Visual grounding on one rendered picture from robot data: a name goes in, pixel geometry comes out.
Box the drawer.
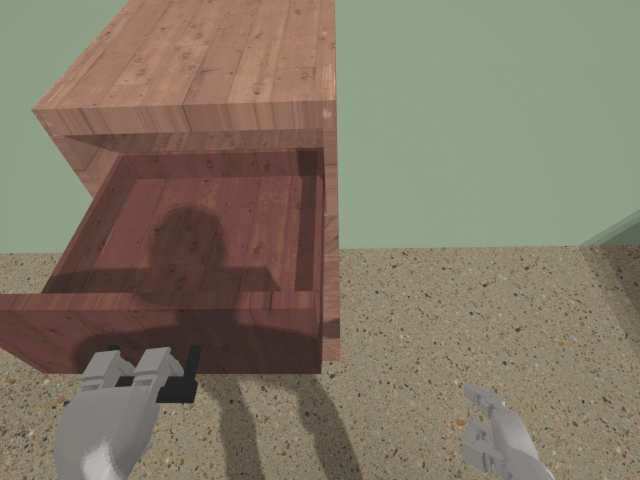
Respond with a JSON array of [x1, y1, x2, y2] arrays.
[[0, 147, 325, 374]]

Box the left robot hand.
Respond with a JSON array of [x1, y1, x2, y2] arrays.
[[54, 347, 184, 480]]

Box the handle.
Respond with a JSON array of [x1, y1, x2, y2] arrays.
[[107, 345, 202, 403]]

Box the robot right forearm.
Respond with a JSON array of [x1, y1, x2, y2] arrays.
[[504, 458, 555, 480]]

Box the right robot hand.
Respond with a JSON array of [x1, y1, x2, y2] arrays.
[[461, 384, 539, 479]]

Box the cabinet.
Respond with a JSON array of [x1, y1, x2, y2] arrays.
[[31, 0, 341, 361]]

